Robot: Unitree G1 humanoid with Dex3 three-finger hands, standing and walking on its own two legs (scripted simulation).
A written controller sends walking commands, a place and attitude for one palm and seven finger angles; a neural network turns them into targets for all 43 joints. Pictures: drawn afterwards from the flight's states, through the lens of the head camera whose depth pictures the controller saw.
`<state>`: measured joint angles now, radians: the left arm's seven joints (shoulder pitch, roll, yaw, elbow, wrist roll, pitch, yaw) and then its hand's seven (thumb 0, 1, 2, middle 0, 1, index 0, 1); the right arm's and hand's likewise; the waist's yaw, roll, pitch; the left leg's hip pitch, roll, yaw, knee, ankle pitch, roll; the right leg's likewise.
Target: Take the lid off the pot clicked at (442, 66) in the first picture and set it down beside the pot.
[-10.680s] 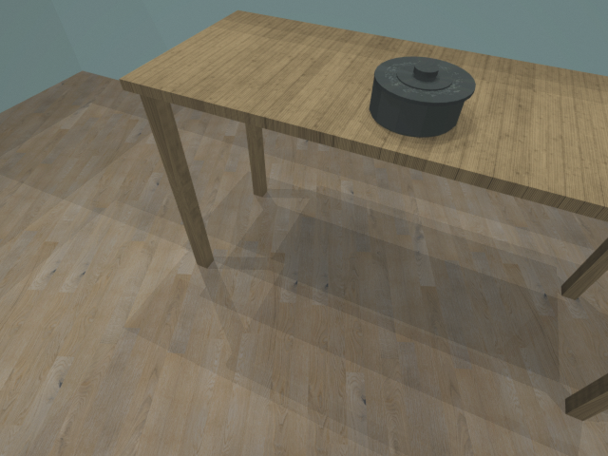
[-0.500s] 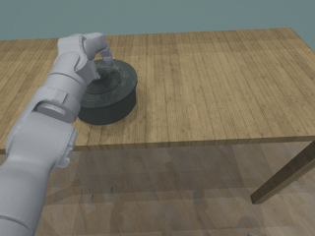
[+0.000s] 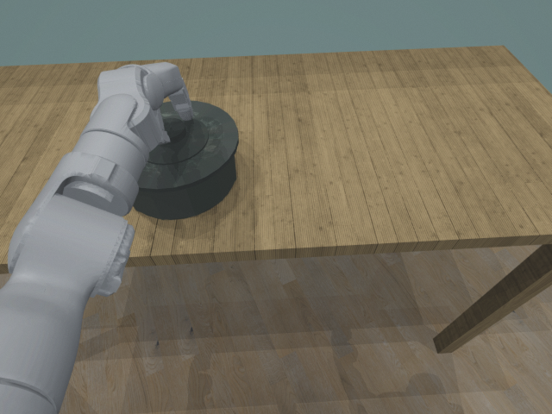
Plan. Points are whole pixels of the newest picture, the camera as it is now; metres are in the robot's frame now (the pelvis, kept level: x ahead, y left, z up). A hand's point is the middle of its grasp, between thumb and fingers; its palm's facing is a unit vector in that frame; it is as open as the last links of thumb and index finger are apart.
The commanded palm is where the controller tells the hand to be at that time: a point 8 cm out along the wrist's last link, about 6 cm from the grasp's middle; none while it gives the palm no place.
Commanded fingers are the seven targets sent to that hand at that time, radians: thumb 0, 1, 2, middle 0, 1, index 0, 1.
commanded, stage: lower the open fingers around the knob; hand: left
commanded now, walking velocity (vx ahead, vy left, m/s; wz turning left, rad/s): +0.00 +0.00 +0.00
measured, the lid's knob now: (169, 131) +0.51 +0.15 +0.14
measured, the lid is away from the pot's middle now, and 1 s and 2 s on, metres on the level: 0.01 0.01 0.01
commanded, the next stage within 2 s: close the fingers and squeeze the knob in 0.44 s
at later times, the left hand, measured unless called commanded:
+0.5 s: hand (160, 124) +0.48 +0.15 +0.17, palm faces -0.40 -0.10 -0.91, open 10.4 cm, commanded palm +0.48 +0.15 +0.22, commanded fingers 0.00 -0.42 1.66 -0.85 -0.08 -0.85 -0.08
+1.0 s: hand (162, 126) +0.48 +0.15 +0.17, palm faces -0.40 -0.11 -0.91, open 9.5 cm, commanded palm +0.48 +0.15 +0.22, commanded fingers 0.00 0.12 0.90 -0.53 -1.03 -0.53 -1.03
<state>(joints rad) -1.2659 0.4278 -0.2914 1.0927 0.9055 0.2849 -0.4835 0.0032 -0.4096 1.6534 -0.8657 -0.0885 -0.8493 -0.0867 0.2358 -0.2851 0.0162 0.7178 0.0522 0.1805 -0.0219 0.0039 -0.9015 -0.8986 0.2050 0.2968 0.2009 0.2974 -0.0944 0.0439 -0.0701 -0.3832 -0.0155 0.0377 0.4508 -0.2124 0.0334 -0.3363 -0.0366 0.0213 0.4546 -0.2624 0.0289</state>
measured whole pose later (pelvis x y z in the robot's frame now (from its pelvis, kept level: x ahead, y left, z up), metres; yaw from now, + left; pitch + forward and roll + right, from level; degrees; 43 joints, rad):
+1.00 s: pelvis +0.00 +0.00 +0.00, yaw +0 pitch +8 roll +0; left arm -1.23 0.43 -0.28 1.07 0.90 0.28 -0.48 0.00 0.03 0.92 -0.50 -0.92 -0.50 -0.93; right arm 0.23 -0.29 0.02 0.71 0.05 0.18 -0.04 0.00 -0.90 -0.90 0.21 0.30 0.20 0.30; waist -0.09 0.04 -0.07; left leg -0.38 -0.01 0.04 0.46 -0.22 0.03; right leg -0.34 -0.03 0.03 0.46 -0.27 0.02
